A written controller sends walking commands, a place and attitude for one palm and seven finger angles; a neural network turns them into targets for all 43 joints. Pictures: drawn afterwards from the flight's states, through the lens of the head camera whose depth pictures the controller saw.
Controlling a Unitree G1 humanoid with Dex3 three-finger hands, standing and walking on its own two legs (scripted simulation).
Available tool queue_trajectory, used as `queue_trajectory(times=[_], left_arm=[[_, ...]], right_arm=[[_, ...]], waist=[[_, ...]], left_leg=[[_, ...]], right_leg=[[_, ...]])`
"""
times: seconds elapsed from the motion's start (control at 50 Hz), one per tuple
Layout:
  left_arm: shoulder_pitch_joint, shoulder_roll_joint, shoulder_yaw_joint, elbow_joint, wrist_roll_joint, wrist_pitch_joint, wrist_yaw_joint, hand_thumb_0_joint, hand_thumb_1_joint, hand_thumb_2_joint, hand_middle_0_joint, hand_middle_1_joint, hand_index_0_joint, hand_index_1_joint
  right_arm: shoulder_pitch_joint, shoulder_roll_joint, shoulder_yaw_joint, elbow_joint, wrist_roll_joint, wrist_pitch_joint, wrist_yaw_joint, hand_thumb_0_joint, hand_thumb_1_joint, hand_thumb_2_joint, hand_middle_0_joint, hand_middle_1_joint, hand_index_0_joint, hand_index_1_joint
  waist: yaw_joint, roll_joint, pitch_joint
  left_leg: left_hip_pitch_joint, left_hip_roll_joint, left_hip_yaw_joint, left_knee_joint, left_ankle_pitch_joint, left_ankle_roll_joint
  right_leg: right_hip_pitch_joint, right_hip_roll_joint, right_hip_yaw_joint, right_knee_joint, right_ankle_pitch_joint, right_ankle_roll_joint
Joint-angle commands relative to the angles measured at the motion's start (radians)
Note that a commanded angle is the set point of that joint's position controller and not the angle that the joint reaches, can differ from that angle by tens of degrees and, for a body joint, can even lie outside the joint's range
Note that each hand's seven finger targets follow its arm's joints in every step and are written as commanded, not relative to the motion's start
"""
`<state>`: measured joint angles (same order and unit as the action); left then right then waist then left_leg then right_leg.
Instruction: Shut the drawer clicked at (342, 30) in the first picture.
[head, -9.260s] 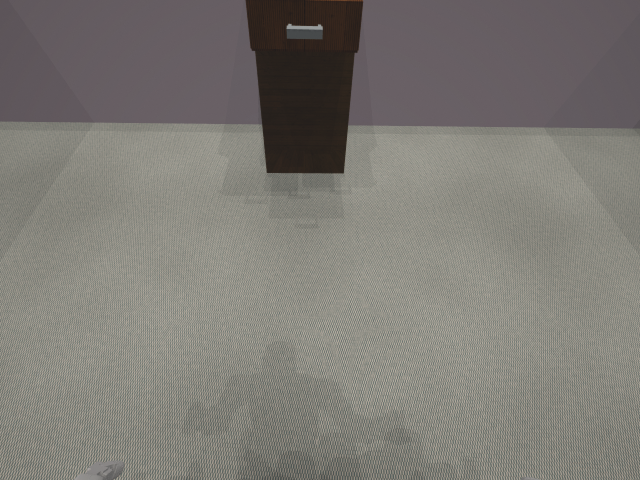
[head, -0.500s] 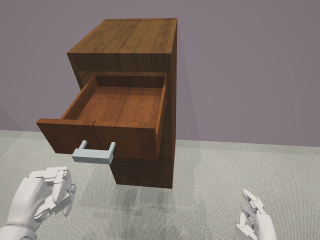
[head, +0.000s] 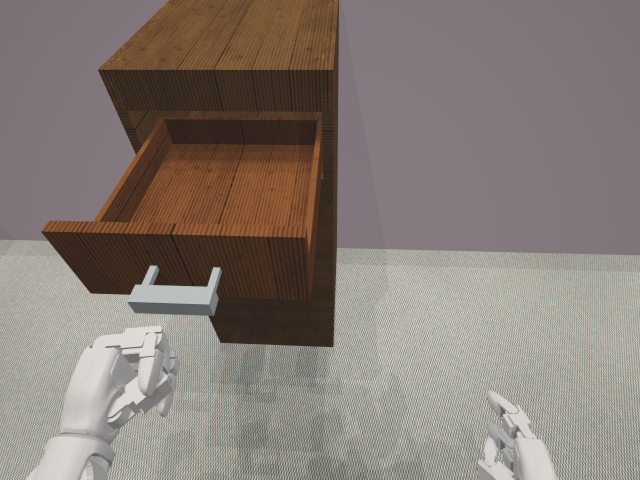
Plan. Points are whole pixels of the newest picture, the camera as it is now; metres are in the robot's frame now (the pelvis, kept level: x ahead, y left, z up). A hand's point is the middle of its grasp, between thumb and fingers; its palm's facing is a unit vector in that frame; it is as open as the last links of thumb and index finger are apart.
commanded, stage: bring the fist close to the handle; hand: left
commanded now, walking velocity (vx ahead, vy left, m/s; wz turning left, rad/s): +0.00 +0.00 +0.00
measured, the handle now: (179, 286) +0.34 +0.22 +0.06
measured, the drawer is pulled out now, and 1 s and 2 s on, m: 0.30 0.30 0.20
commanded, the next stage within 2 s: push the drawer shut in 0.78 s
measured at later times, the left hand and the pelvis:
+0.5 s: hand (194, 356) +0.25 +0.17 +0.05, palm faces +0.00 -1.00 -0.05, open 3.3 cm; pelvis -0.01 +0.01 -0.02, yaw -1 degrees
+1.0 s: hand (195, 351) +0.25 +0.17 +0.06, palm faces +0.01 -1.00 -0.07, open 3.3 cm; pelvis +0.00 +0.00 -0.02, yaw +0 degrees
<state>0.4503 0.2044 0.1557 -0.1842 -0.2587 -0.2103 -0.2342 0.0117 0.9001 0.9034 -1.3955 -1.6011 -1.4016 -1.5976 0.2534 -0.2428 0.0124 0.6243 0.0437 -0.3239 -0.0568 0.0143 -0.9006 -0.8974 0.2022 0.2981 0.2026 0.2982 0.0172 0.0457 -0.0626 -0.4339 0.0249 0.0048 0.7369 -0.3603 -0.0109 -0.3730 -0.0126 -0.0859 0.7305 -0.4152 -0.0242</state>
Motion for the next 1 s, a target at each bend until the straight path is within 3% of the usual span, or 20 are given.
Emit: queue_trajectory(times=[0.0, 0.06, 0.1, 0.12, 0.18, 0.22, 0.3, 0.36, 0.42, 0.5, 0.52, 0.56, 0.62, 0.68, 0.78, 0.82, 0.84, 0.9, 0.92, 0.98], left_arm=[[-0.141, 0.111, 0.057, -0.207, -0.006, -0.097, 0.035, 0.000, 0.900, 0.900, -1.400, -1.600, -1.400, -1.600], [-0.146, 0.101, 0.047, -0.157, 0.002, -0.103, 0.047, 0.000, 0.900, 0.900, -1.400, -1.600, -1.400, -1.600], [-0.168, 0.081, 0.014, -0.156, 0.006, -0.105, 0.045, 0.000, 0.900, 0.900, -1.400, -1.600, -1.400, -1.600], [-0.175, 0.105, 0.041, -0.129, 0.013, -0.103, 0.055, 0.000, 0.900, 0.900, -1.400, -1.600, -1.400, -1.600], [-0.237, 0.085, 0.013, -0.110, 0.020, -0.109, 0.063, 0.000, 0.900, 0.900, -1.400, -1.600, -1.400, -1.600], [-0.218, 0.084, 0.014, -0.095, 0.026, -0.117, 0.075, 0.000, 0.900, 0.900, -1.400, -1.600, -1.400, -1.600], [-0.289, 0.071, -0.006, -0.068, 0.037, -0.133, 0.089, 0.000, 0.900, 0.900, -1.400, -1.600, -1.400, -1.600], [-0.286, 0.096, 0.028, -0.024, 0.043, -0.145, 0.101, 0.000, 0.900, 0.900, -1.400, -1.600, -1.400, -1.600], [-0.264, 0.093, 0.015, -0.084, 0.042, -0.157, 0.099, 0.000, 0.900, 0.900, -1.400, -1.600, -1.400, -1.600], [-0.238, 0.090, 0.015, -0.073, 0.031, -0.149, 0.100, 0.000, 0.900, 0.900, -1.400, -1.600, -1.400, -1.600], [-0.239, 0.096, 0.016, -0.052, 0.034, -0.146, 0.100, 0.000, 0.900, 0.900, -1.400, -1.600, -1.400, -1.600], [-0.269, 0.076, -0.006, -0.065, 0.031, -0.144, 0.095, 0.000, 0.900, 0.900, -1.400, -1.600, -1.400, -1.600], [-0.266, 0.099, 0.014, -0.049, 0.029, -0.142, 0.098, 0.000, 0.900, 0.900, -1.400, -1.600, -1.400, -1.600], [-0.276, 0.112, 0.032, -0.062, 0.023, -0.151, 0.090, 0.000, 0.900, 0.900, -1.400, -1.600, -1.400, -1.600], [-0.346, 0.123, 0.037, -0.027, 0.017, -0.155, 0.080, 0.000, 0.900, 0.900, -1.400, -1.600, -1.400, -1.600], [-0.311, 0.131, 0.051, -0.008, 0.014, -0.155, 0.075, 0.000, 0.900, 0.900, -1.400, -1.600, -1.400, -1.600], [-0.293, 0.126, 0.056, -0.002, 0.011, -0.155, 0.071, 0.000, 0.900, 0.900, -1.400, -1.600, -1.400, -1.600], [-0.344, 0.123, 0.043, -0.004, 0.007, -0.151, 0.061, 0.000, 0.900, 0.900, -1.400, -1.600, -1.400, -1.600], [-0.357, 0.149, 0.071, 0.013, 0.006, -0.151, 0.065, 0.000, 0.900, 0.900, -1.400, -1.600, -1.400, -1.600], [-0.397, 0.130, 0.059, 0.033, 0.001, -0.153, 0.055, 0.000, 0.900, 0.900, -1.400, -1.600, -1.400, -1.600]], right_arm=[[-0.092, -0.109, -0.037, -0.172, -0.004, -0.045, -0.006, 0.000, -0.900, -0.900, 0.200, 0.300, 0.200, 0.300], [-0.086, -0.113, -0.039, -0.174, -0.008, -0.023, -0.004, 0.000, -0.900, -0.900, 0.200, 0.300, 0.200, 0.300], [-0.090, -0.113, -0.035, -0.186, -0.009, -0.016, -0.001, 0.000, -0.900, -0.900, 0.200, 0.300, 0.200, 0.300], [-0.087, -0.116, -0.036, -0.179, -0.009, -0.006, -0.001, 0.000, -0.900, -0.900, 0.200, 0.300, 0.200, 0.300], [-0.083, -0.116, -0.035, -0.189, -0.010, 0.011, 0.001, 0.000, -0.900, -0.900, 0.200, 0.300, 0.200, 0.300], [-0.078, -0.117, -0.038, -0.194, -0.015, 0.021, 0.005, 0.000, -0.900, -0.900, 0.200, 0.300, 0.200, 0.300], [-0.074, -0.116, -0.039, -0.199, -0.018, 0.042, 0.011, 0.000, -0.900, -0.900, 0.200, 0.300, 0.200, 0.300], [-0.065, -0.119, -0.044, -0.199, -0.021, 0.066, 0.015, 0.000, -0.900, -0.900, 0.200, 0.300, 0.200, 0.300], [-0.071, -0.114, -0.043, -0.218, -0.019, 0.077, 0.021, 0.000, -0.900, -0.900, 0.200, 0.300, 0.200, 0.300], [-0.065, -0.113, -0.043, -0.223, -0.015, 0.091, 0.021, 0.000, -0.900, -0.900, 0.200, 0.300, 0.200, 0.300], [-0.066, -0.118, -0.041, -0.219, -0.015, 0.097, 0.019, 0.000, -0.900, -0.900, 0.200, 0.300, 0.200, 0.300], [-0.072, -0.116, -0.042, -0.224, -0.013, 0.101, 0.017, 0.000, -0.900, -0.900, 0.200, 0.300, 0.200, 0.300], [-0.073, -0.122, -0.042, -0.224, -0.013, 0.106, 0.012, 0.000, -0.900, -0.900, 0.200, 0.300, 0.200, 0.300], [-0.069, -0.116, -0.042, -0.223, -0.013, 0.107, 0.011, 0.000, -0.900, -0.900, 0.200, 0.300, 0.200, 0.300], [-0.075, -0.119, -0.039, -0.213, -0.010, 0.111, 0.005, 0.000, -0.900, -0.900, 0.200, 0.300, 0.200, 0.300], [-0.075, -0.120, -0.041, -0.212, -0.010, 0.111, 0.004, 0.000, -0.900, -0.900, 0.200, 0.300, 0.200, 0.300], [-0.074, -0.117, -0.042, -0.213, -0.010, 0.112, 0.005, 0.000, -0.900, -0.900, 0.200, 0.300, 0.200, 0.300], [-0.074, -0.117, -0.039, -0.211, -0.010, 0.112, 0.004, 0.000, -0.900, -0.900, 0.200, 0.300, 0.200, 0.300], [-0.069, -0.122, -0.041, -0.202, -0.010, 0.116, 0.002, 0.000, -0.900, -0.900, 0.200, 0.300, 0.200, 0.300], [-0.074, -0.119, -0.041, -0.201, -0.009, 0.118, 0.002, 0.000, -0.900, -0.900, 0.200, 0.300, 0.200, 0.300]], waist=[[-0.015, -0.010, -0.118], [-0.018, -0.056, -0.125], [-0.020, -0.021, -0.137], [-0.019, -0.042, -0.127], [-0.027, -0.013, -0.143], [-0.019, -0.046, -0.163], [-0.028, -0.015, -0.179], [-0.024, -0.048, -0.206], [-0.012, 0.012, -0.252], [-0.023, -0.020, -0.221], [-0.031, -0.061, -0.195], [-0.035, -0.014, -0.185], [-0.039, -0.057, -0.177], [-0.028, -0.022, -0.213], [-0.043, -0.024, -0.184], [-0.038, -0.052, -0.196], [-0.028, -0.035, -0.209], [-0.038, -0.025, -0.211], [-0.047, -0.072, -0.202], [-0.044, -0.035, -0.208]], left_leg=[[0.082, -0.031, -0.013, -0.073, 0.179, 0.034], [0.052, -0.029, -0.019, -0.062, 0.175, 0.033], [0.048, -0.029, -0.020, -0.051, 0.177, 0.032], [0.031, -0.025, -0.021, -0.049, 0.166, 0.032], [0.030, -0.025, -0.025, -0.038, 0.168, 0.027], [0.019, -0.021, -0.029, -0.029, 0.187, 0.028], [0.005, -0.021, -0.031, -0.009, 0.180, 0.022], [-0.017, -0.021, -0.024, 0.012, 0.197, 0.024], [0.004, -0.017, -0.023, 0.012, 0.241, 0.023], [-0.016, -0.017, -0.021, 0.016, 0.224, 0.024], [-0.036, -0.016, -0.023, 0.016, 0.203, 0.028], [-0.034, -0.019, -0.021, 0.015, 0.171, 0.026], [-0.049, -0.021, -0.022, 0.018, 0.143, 0.032], [-0.036, -0.026, -0.015, 0.022, 0.163, 0.030], [-0.052, -0.027, -0.016, 0.024, 0.128, 0.031], [-0.052, -0.027, -0.013, 0.028, 0.142, 0.035], [-0.045, -0.029, -0.009, 0.026, 0.159, 0.034], [-0.043, -0.032, -0.006, 0.031, 0.170, 0.034], [-0.054, -0.028, -0.009, 0.034, 0.168, 0.037], [-0.047, -0.033, -0.003, 0.032, 0.164, 0.034]], right_leg=[[-0.058, 0.013, 0.021, -0.097, 0.228, 0.020], [-0.073, 0.016, 0.016, -0.077, 0.226, 0.020], [-0.088, 0.014, 0.015, -0.061, 0.228, 0.018], [-0.089, 0.017, 0.016, -0.061, 0.213, 0.017], [-0.117, 0.018, 0.011, -0.036, 0.210, 0.013], [-0.110, 0.020, 0.009, -0.022, 0.224, 0.012], [-0.143, 0.019, 0.009, 0.007, 0.216, 0.009], [-0.140, 0.021, 0.014, 0.023, 0.243, 0.010], [-0.114, 0.020, 0.014, 0.034, 0.267, 0.004], [-0.118, 0.022, 0.016, 0.025, 0.276, 0.009], [-0.126, 0.025, 0.017, 0.017, 0.259, 0.011], [-0.147, 0.022, 0.018, 0.016, 0.230, 0.012], [-0.146, 0.023, 0.026, 0.003, 0.204, 0.014], [-0.120, 0.018, 0.034, 0.005, 0.232, 0.012], [-0.140, 0.019, 0.041, -0.006, 0.198, 0.015], [-0.119, 0.018, 0.050, -0.013, 0.215, 0.018], [-0.107, 0.015, 0.049, -0.009, 0.240, 0.016], [-0.102, 0.012, 0.057, -0.012, 0.268, 0.020], [-0.106, 0.014, 0.055, -0.015, 0.264, 0.023], [-0.105, 0.010, 0.062, -0.018, 0.269, 0.023]])
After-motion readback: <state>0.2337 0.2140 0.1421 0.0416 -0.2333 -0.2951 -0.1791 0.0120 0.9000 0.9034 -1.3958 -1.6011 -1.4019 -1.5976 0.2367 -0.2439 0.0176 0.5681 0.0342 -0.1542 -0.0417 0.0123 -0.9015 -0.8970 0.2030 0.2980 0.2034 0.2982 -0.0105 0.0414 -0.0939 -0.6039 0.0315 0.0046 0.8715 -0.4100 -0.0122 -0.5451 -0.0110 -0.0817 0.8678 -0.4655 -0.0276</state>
